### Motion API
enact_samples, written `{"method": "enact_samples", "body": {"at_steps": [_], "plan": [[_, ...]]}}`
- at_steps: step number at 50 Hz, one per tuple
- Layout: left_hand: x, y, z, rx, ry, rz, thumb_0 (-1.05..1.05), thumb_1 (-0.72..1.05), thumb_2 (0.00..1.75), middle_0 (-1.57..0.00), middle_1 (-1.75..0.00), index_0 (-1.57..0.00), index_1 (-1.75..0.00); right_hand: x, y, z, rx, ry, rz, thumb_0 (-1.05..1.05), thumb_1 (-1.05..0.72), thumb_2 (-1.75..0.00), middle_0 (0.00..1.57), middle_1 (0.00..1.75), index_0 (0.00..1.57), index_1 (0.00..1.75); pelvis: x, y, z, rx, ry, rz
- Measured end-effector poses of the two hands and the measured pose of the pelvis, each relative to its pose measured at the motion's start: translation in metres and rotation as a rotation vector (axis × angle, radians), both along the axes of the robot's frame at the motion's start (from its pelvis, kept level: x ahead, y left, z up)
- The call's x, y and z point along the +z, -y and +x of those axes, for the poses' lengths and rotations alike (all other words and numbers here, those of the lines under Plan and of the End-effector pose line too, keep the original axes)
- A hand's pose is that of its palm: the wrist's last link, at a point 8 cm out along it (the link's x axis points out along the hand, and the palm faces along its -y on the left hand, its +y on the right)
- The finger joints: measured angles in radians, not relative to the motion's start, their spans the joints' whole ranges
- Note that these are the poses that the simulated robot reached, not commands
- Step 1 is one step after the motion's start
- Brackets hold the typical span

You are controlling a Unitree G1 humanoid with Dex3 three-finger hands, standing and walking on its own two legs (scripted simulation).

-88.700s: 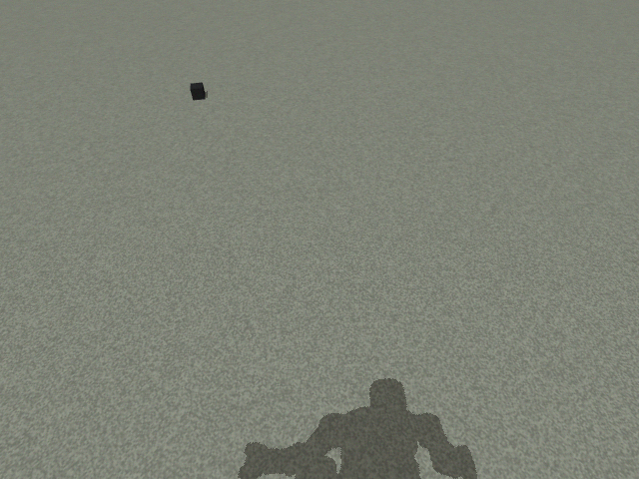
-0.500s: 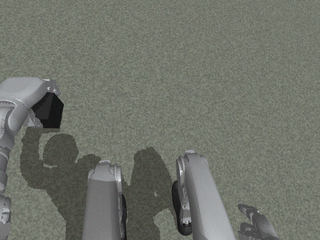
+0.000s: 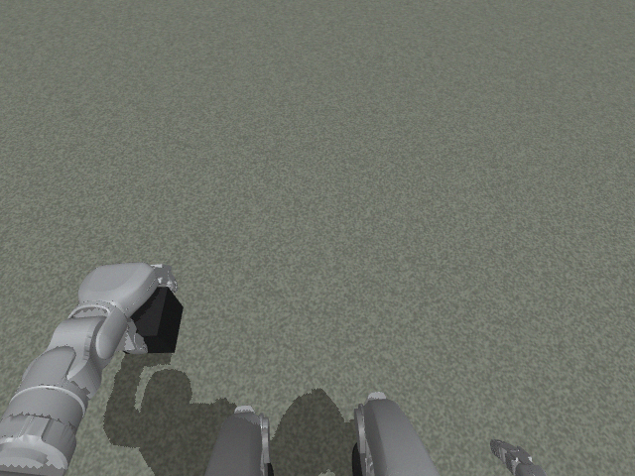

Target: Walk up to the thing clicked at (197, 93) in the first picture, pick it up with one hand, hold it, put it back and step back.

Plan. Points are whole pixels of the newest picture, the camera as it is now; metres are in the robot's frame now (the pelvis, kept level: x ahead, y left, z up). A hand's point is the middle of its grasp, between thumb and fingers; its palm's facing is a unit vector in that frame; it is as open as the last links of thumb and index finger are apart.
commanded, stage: lift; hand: left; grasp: from above
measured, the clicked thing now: (146, 320) +0.37 +0.24 -0.11
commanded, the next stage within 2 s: hold in 0.46 s
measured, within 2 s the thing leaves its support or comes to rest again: neither
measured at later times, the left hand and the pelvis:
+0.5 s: hand (118, 279) +0.37 +0.23 +0.02, palm faces -0.46 -0.04 -0.89, open 10.0 cm; pelvis +0.04 +0.00 +0.09, yaw -1 degrees
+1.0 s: hand (109, 253) +0.38 +0.22 +0.07, palm faces -0.48 -0.01 -0.88, open 10.0 cm; pelvis +0.07 +0.00 +0.11, yaw -1 degrees
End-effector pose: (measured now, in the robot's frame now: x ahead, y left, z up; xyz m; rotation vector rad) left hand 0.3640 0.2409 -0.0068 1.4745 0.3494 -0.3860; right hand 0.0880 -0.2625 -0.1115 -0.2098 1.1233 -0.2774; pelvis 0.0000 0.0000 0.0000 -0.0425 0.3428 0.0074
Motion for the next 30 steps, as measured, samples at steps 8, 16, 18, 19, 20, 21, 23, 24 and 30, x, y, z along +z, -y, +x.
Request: {"method": "enact_samples", "body": {"at_steps": [8,16,18,19,20,21,23,24,30], "plan": [[0.035,0.006,-0.003,0.007,0.023,0.038,0.03,0.04,0.41,-0.63,-0.58,-0.69,-0.53,0.038,0.006,0.006,-0.023,0.029,0.000,0.00,-0.91,-0.90,0.20,0.30,0.20,0.30,0.037,0.001,0.013,-0.003,0.060,0.009],[0.064,0.012,0.004,0.024,0.017,0.039,0.03,0.05,0.41,-0.63,-0.57,-0.69,-0.53,0.065,0.004,0.015,-0.033,0.041,0.015,0.00,-0.91,-0.90,0.20,0.30,0.20,0.30,0.066,0.000,0.027,-0.011,0.109,0.018],[0.070,0.012,0.007,0.024,0.014,0.038,0.03,0.05,0.41,-0.63,-0.57,-0.69,-0.52,0.070,0.002,0.019,-0.034,0.043,0.019,0.00,-0.91,-0.90,0.20,0.30,0.20,0.30,0.072,0.000,0.030,-0.014,0.118,0.020],[0.073,0.012,0.008,0.024,0.012,0.039,0.03,0.05,0.40,-0.63,-0.56,-0.70,-0.52,0.072,0.002,0.021,-0.034,0.045,0.021,0.00,-0.91,-0.90,0.20,0.30,0.20,0.30,0.074,-0.001,0.032,-0.015,0.122,0.021],[0.076,0.012,0.009,0.025,0.010,0.038,0.03,0.05,0.40,-0.63,-0.56,-0.70,-0.51,0.075,0.001,0.023,-0.034,0.046,0.023,0.00,-0.91,-0.90,0.20,0.30,0.20,0.30,0.077,-0.001,0.034,-0.016,0.126,0.022],[0.079,0.012,0.011,0.025,0.007,0.039,0.03,0.06,0.40,-0.63,-0.56,-0.70,-0.51,0.077,0.000,0.025,-0.035,0.048,0.025,0.00,-0.91,-0.90,0.20,0.30,0.20,0.30,0.079,-0.001,0.036,-0.017,0.130,0.023],[0.083,0.012,0.013,0.026,0.000,0.039,0.03,0.06,0.39,-0.63,-0.55,-0.70,-0.50,0.081,-0.001,0.030,-0.034,0.052,0.029,0.00,-0.91,-0.90,0.20,0.30,0.20,0.30,0.084,-0.002,0.040,-0.019,0.136,0.024],[0.086,0.012,0.013,0.026,-0.002,0.039,0.03,0.07,0.39,-0.63,-0.55,-0.70,-0.50,0.083,-0.002,0.033,-0.034,0.053,0.030,0.00,-0.91,-0.90,0.20,0.30,0.20,0.30,0.086,-0.002,0.042,-0.020,0.140,0.024],[0.101,0.012,0.019,0.022,-0.007,0.027,0.03,0.07,0.39,-0.63,-0.55,-0.70,-0.50,0.093,-0.006,0.051,-0.025,0.070,0.038,0.00,-0.91,-0.89,0.20,0.30,0.20,0.30,0.096,-0.004,0.053,-0.023,0.161,0.025]]}}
